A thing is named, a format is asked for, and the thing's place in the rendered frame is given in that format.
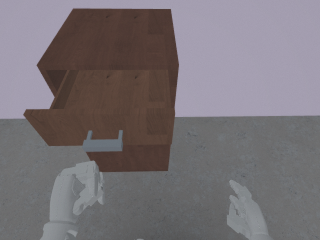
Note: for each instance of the drawer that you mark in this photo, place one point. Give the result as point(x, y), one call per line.
point(104, 102)

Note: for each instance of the robot left hand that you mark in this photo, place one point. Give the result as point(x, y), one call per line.
point(84, 180)

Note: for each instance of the robot left forearm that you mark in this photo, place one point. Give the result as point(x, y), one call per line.
point(60, 230)

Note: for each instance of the cabinet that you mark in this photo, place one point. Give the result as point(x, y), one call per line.
point(116, 39)

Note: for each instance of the handle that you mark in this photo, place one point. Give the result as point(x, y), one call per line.
point(103, 145)

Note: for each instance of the robot right hand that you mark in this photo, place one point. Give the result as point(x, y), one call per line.
point(250, 220)

